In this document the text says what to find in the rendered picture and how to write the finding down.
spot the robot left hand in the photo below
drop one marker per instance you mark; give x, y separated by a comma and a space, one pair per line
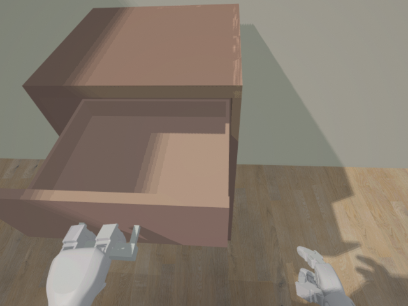
78, 274

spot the drawer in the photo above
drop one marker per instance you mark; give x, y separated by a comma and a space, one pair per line
162, 164

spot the handle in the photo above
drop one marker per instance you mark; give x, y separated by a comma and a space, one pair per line
122, 251

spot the robot right forearm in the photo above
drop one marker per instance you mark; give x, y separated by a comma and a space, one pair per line
337, 299

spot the robot right hand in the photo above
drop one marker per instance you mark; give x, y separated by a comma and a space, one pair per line
313, 287

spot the cabinet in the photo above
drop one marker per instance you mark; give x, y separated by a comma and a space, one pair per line
146, 52

